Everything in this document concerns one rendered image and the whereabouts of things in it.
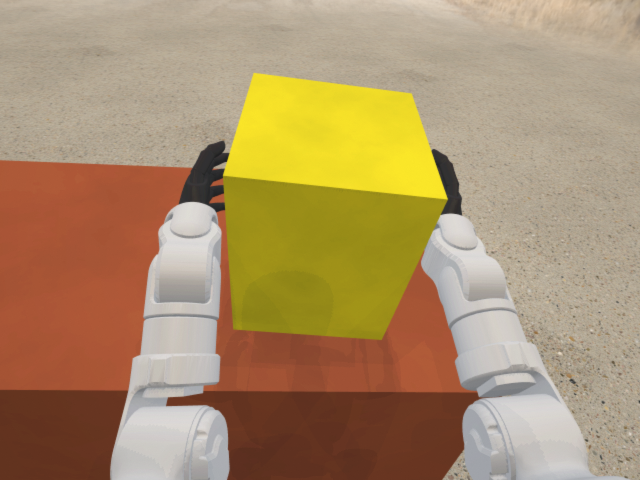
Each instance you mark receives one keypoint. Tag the robot right forearm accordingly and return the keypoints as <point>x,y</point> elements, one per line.
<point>494,357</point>

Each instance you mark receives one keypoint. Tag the robot left forearm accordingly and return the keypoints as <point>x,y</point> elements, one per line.
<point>178,351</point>

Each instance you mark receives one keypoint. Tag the pedestal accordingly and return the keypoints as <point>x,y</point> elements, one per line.
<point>76,244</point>

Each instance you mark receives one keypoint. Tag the carton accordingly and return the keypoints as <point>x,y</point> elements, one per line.
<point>331,195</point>

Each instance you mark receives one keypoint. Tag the robot right upper arm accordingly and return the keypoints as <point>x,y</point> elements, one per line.
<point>526,437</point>

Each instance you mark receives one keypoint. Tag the robot right hand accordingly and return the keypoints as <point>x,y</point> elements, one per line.
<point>450,183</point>

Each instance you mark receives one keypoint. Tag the robot left hand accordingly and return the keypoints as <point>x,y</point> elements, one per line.
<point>197,187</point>

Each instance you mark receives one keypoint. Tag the robot left upper arm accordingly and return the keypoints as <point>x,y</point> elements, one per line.
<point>173,443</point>

